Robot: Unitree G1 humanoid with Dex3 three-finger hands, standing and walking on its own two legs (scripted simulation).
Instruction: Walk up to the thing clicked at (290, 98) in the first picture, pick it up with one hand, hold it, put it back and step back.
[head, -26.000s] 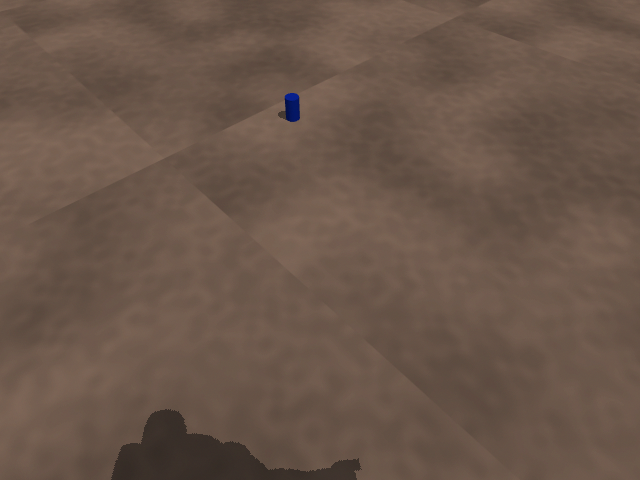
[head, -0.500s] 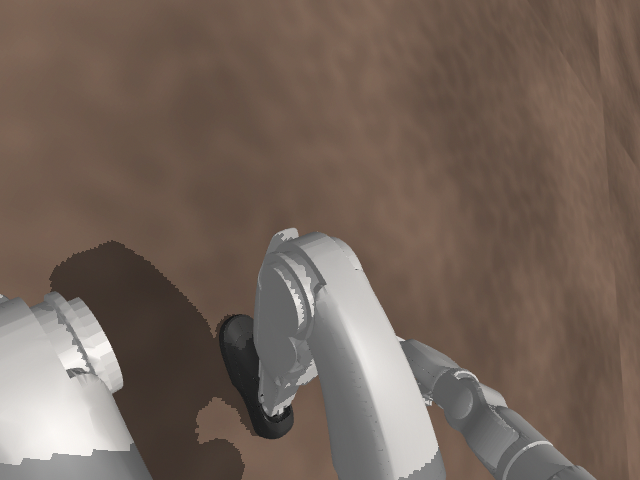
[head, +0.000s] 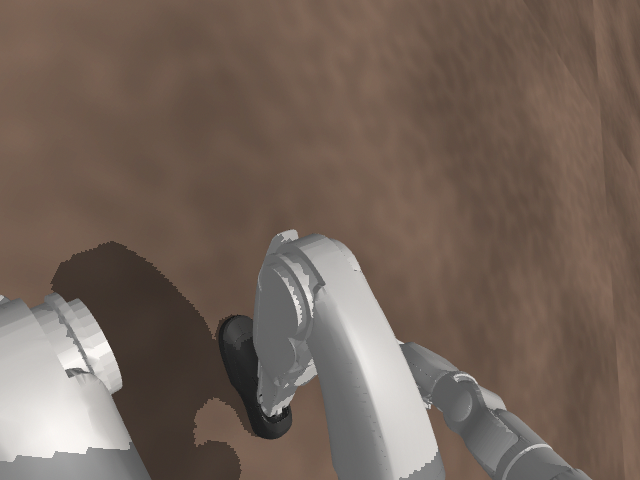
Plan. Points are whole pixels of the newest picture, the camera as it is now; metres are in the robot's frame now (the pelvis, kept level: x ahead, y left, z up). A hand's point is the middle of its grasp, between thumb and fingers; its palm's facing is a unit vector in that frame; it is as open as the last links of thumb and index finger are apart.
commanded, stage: withdraw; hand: left
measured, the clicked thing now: out of the picture +0.44 +0.35 -0.23
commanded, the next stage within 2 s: rise in 0.38 s
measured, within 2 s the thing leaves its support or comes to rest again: neither
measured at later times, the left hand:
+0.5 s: hand out of the picture +0.44 +0.42 -0.10, palm faces +0.53 -0.84 -0.06, open 17.6 cm
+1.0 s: hand out of the picture +0.31 +0.46 +0.00, palm faces +0.45 -0.72 -0.52, open 17.3 cm
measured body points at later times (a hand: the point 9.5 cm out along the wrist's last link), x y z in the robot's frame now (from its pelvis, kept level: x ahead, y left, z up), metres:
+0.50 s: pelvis +0.00 +0.00 +0.01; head +0.22 +0.19 +0.35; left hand +0.40 +0.46 -0.09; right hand +0.17 -0.25 -0.04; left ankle +0.07 +0.13 -0.26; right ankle +0.13 -0.13 -0.26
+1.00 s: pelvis +0.01 -0.01 +0.07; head +0.20 +0.10 +0.46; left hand +0.29 +0.50 +0.03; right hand +0.18 -0.25 -0.04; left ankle +0.07 +0.13 -0.26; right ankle +0.13 -0.13 -0.26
